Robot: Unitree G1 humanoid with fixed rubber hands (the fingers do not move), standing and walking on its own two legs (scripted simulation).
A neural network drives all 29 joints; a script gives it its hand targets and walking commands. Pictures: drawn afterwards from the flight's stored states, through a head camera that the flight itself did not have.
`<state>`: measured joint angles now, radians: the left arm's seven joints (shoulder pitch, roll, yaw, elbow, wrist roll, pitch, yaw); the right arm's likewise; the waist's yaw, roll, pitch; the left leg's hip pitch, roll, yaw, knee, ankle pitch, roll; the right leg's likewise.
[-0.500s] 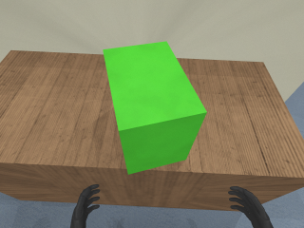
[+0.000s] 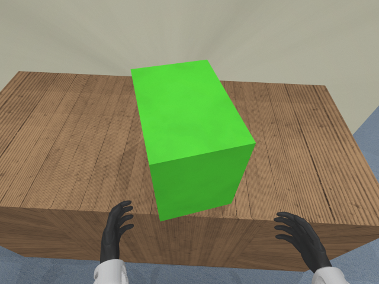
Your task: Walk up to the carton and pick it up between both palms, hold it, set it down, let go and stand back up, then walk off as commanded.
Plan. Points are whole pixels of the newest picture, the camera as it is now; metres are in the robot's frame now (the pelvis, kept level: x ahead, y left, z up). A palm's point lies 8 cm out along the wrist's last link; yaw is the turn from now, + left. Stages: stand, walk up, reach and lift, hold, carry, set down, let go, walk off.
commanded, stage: reach and lift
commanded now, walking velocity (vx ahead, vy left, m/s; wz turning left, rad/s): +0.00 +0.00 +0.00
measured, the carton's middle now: (183, 140) +0.48 +0.04 +0.00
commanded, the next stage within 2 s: none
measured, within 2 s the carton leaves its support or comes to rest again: neither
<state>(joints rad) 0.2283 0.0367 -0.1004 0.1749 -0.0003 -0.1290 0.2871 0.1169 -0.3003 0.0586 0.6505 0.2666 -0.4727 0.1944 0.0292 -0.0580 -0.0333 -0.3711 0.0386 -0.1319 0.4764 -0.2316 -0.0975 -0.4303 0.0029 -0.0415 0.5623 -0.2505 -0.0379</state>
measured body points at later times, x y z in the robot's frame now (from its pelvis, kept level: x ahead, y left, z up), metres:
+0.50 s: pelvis +0.00 +0.00 +0.00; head +0.05 +0.01 +0.45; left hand +0.27 +0.16 +0.03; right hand +0.30 -0.20 +0.00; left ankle +0.01 +0.19 -0.73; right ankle +0.02 -0.09 -0.73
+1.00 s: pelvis +0.00 +0.00 +0.00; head +0.05 +0.01 +0.45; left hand +0.32 +0.17 +0.07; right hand +0.37 -0.18 +0.05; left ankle +0.01 +0.19 -0.73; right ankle +0.02 -0.09 -0.73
